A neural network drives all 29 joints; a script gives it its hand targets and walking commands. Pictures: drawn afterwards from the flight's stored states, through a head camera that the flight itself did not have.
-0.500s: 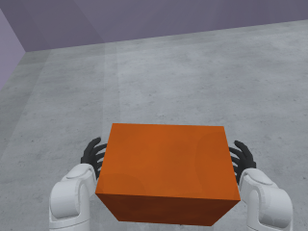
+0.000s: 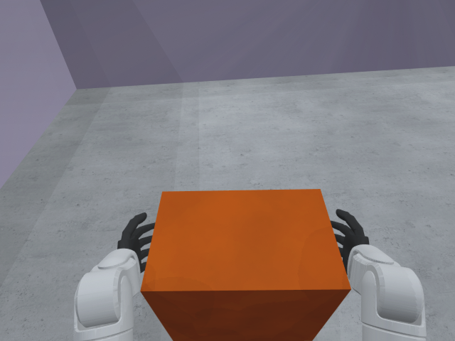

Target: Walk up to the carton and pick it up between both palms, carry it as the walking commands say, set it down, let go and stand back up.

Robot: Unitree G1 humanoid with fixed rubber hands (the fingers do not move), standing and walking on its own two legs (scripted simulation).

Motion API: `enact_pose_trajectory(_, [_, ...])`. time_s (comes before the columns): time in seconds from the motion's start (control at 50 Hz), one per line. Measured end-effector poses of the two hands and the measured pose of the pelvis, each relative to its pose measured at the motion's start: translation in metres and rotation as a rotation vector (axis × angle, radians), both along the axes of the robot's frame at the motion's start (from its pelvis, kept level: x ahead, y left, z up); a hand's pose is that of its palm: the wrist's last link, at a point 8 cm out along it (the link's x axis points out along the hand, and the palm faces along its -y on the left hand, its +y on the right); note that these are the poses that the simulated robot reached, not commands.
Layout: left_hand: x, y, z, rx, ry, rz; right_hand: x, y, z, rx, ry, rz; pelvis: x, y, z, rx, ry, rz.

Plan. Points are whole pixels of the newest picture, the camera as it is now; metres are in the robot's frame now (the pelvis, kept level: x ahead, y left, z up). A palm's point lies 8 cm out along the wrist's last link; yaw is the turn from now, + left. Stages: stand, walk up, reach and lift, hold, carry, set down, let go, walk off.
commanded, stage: carry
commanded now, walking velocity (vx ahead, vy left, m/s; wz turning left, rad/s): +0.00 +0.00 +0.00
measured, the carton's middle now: (241, 270) +0.27 +0.01 +0.01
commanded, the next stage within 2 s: none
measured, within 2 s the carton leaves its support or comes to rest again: neither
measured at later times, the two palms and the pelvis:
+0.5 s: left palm (143, 265) +0.23 +0.17 +0.08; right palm (372, 275) +0.23 -0.19 +0.07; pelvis -0.03 +0.00 +0.00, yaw +0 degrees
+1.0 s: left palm (146, 256) +0.26 +0.17 +0.07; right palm (362, 263) +0.26 -0.18 +0.06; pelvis -0.01 +0.00 +0.00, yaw -1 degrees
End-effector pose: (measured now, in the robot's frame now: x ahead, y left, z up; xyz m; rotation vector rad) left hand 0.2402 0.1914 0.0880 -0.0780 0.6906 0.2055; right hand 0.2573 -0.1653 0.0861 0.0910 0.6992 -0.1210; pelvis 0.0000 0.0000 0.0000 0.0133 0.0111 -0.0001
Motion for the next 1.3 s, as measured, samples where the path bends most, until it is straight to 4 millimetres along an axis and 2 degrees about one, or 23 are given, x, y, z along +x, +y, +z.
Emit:
enact_pose_trajectory(0.14, [-0.013, 0.008, 0.001, -0.005, -0.003, -0.006, -0.017, 0.008, 0.001, -0.008, -0.004, -0.005, -0.014, 0.006, 0.000, -0.003, -0.007, 0.004])
enact_pose_trajectory(0.42, [-0.008, -0.016, -0.003, 0.013, 0.004, -0.056, -0.028, -0.016, -0.008, -0.016, 0.003, -0.043, -0.025, -0.001, -0.002, 0.003, 0.005, -0.004])
enact_pose_trajectory(0.7, [0.001, -0.024, -0.013, 0.015, 0.008, -0.061, -0.019, -0.025, -0.016, -0.021, 0.007, -0.044, -0.020, -0.007, -0.002, -0.002, 0.018, -0.014])
enact_pose_trajectory(1.3, [0.029, -0.010, -0.031, 0.034, -0.003, -0.061, 0.014, -0.011, -0.032, -0.059, -0.007, -0.007, 0.004, 0.003, -0.001, -0.007, 0.016, -0.006])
